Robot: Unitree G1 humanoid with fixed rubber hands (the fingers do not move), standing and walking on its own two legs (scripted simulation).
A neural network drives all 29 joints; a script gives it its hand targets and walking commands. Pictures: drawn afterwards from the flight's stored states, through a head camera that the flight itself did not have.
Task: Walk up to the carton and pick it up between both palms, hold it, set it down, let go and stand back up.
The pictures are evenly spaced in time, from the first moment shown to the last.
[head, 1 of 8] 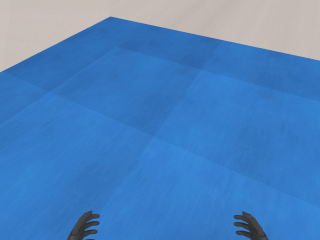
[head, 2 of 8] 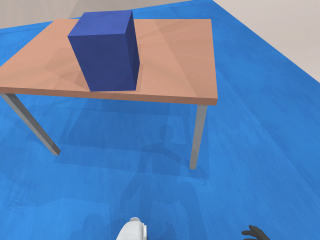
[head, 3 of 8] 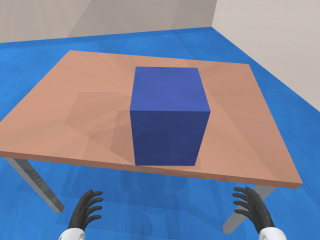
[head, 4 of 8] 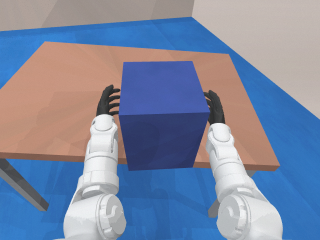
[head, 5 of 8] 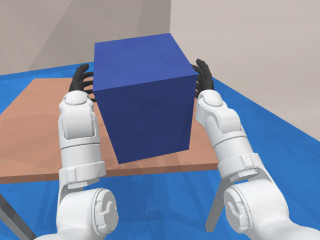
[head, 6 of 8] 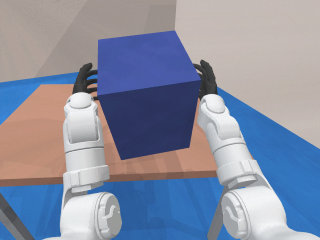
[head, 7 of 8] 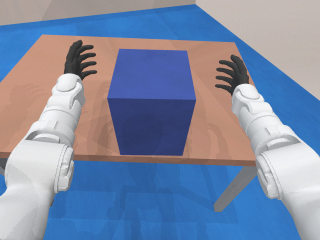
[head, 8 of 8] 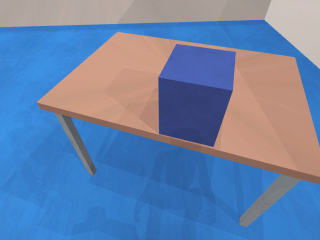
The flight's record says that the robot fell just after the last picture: no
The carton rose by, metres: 0.19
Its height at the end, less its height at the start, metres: +0.00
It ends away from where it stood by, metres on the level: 0.01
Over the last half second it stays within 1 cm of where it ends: yes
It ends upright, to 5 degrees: yes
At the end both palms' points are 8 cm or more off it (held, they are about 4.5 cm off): yes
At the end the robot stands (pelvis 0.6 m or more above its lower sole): yes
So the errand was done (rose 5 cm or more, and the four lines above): yes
